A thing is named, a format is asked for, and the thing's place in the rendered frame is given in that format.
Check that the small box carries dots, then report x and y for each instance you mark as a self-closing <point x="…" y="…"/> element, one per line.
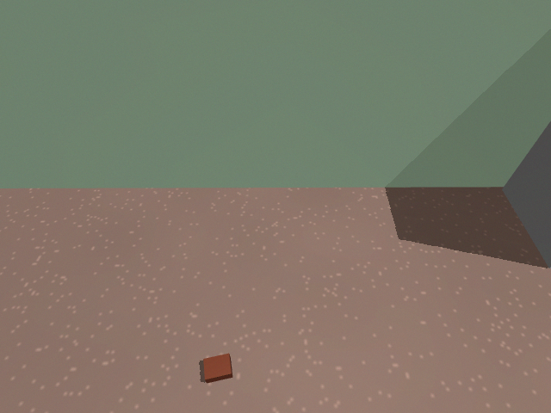
<point x="217" y="368"/>

